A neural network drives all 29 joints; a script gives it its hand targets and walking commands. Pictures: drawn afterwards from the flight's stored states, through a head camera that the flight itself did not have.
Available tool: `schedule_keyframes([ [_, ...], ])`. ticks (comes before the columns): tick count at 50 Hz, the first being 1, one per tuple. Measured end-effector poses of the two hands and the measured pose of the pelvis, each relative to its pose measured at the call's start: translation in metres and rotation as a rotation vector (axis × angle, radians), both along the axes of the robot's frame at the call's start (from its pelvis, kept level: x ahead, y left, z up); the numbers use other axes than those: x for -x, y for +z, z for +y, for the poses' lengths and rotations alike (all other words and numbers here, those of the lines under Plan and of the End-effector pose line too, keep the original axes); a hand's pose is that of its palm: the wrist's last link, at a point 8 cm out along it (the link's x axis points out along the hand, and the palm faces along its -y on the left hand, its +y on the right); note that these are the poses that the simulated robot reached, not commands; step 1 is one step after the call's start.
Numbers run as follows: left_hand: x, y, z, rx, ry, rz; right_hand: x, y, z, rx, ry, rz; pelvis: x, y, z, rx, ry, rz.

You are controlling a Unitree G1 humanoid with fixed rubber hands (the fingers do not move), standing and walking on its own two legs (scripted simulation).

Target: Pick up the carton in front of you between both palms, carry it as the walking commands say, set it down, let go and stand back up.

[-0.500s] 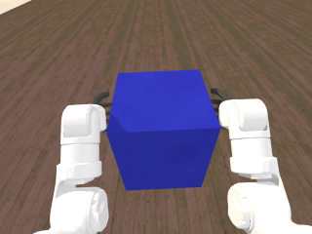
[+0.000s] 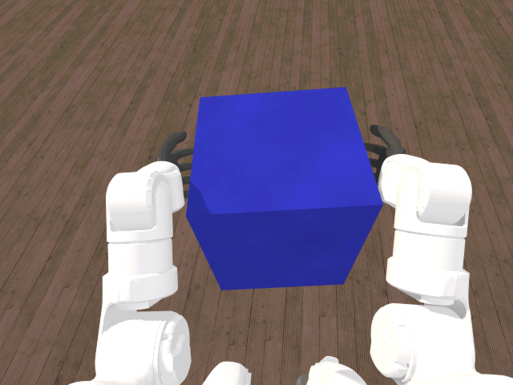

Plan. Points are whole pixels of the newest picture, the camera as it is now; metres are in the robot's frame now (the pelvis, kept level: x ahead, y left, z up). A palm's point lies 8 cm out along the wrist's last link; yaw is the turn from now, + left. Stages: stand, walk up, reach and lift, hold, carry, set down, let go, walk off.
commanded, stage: carry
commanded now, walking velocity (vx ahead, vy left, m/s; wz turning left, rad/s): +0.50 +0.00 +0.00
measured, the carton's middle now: (277, 198) +0.39 +0.02 +0.05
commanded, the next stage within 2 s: none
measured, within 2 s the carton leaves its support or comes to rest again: neither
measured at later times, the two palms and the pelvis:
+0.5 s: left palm (205, 25) +0.68 +0.16 +0.18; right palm (377, 29) +0.66 -0.14 +0.18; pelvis +0.30 +0.03 +0.04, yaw -2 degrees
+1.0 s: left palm (243, 1) +0.90 +0.12 +0.12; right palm (373, 3) +0.89 -0.18 +0.12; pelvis +0.62 -0.02 +0.05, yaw +0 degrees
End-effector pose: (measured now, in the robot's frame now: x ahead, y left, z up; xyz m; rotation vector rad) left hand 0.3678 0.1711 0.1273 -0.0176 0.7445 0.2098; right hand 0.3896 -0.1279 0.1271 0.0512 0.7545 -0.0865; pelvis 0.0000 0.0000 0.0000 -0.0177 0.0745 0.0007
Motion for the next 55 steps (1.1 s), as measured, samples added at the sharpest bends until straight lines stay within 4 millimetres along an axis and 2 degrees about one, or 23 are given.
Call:
schedule_keyframes([
  [5, -0.055, 0.041, -0.005, 0.023, 0.034, -0.085, -0.056, 0.04, -0.005, -0.015, 0.0, -0.082, -0.048, 0.03, -0.008, -0.033, 0.008, 0.017],
  [10, -0.118, 0.084, -0.007, 0.017, 0.024, -0.157, -0.113, 0.077, -0.007, -0.019, -0.008, -0.154, -0.108, 0.044, -0.005, -0.037, -0.005, 0.029],
  [15, -0.186, 0.1, -0.007, 0.007, -0.026, -0.141, -0.17, 0.095, -0.008, 0.02, -0.025, -0.142, -0.179, 0.043, 0.006, -0.025, -0.018, 0.018],
  [18, -0.231, 0.095, -0.005, 0.005, -0.067, -0.117, -0.208, 0.095, -0.006, 0.05, -0.042, -0.119, -0.226, 0.033, 0.016, -0.016, -0.026, -0.002],
  [21, -0.274, 0.078, -0.005, 0.016, -0.113, -0.077, -0.238, 0.084, -0.006, 0.089, -0.066, -0.078, -0.266, 0.025, 0.025, -0.02, -0.036, -0.018],
  [26, -0.32, 0.047, -0.008, 0.018, -0.148, 0.068, -0.273, 0.051, -0.008, 0.092, -0.092, 0.069, -0.312, 0.043, 0.034, 0.004, -0.043, -0.014],
  [31, -0.367, 0.035, -0.008, 0.029, -0.142, 0.08, -0.319, 0.04, -0.007, 0.082, -0.106, 0.08, -0.358, 0.055, 0.035, 0.012, -0.045, 0.006],
  [35, -0.403, 0.028, -0.007, 0.053, -0.106, 0.055, -0.361, 0.035, -0.007, 0.067, -0.111, 0.054, -0.404, 0.061, 0.027, 0.012, -0.044, 0.019],
  [39, -0.438, 0.021, -0.011, 0.074, -0.066, 0.013, -0.402, 0.029, -0.012, 0.049, -0.11, 0.013, -0.46, 0.058, 0.015, 0.005, -0.042, 0.022],
  [46, -0.508, 0.004, -0.04, 0.073, -0.023, -0.057, -0.476, 0.001, -0.042, -0.01, -0.122, -0.055, -0.571, 0.036, -0.014, 0.011, -0.014, 0.005],
  [50, -0.533, -0.005, -0.051, 0.038, -0.034, 0.008, -0.505, -0.01, -0.05, -0.025, -0.089, 0.008, -0.616, 0.047, -0.024, -0.011, 0.006, 0.005],
  [55, -0.571, 0.009, -0.05, 0.009, -0.031, 0.009, -0.549, 0.0, -0.05, -0.013, -0.049, 0.007, -0.672, 0.059, -0.028, -0.032, -0.002, 0.002],
])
